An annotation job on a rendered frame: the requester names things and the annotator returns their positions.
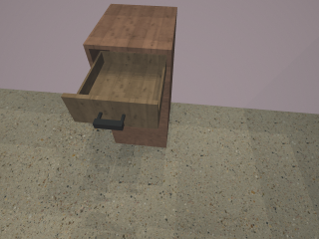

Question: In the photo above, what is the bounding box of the handle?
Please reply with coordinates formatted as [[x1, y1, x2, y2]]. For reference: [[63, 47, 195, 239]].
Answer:
[[93, 112, 126, 131]]

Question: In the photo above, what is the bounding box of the drawer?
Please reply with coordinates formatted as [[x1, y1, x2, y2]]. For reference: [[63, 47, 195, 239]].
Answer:
[[61, 51, 167, 129]]

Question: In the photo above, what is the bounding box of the cabinet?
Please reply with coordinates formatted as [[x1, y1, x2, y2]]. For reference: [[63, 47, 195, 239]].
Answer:
[[83, 4, 177, 148]]

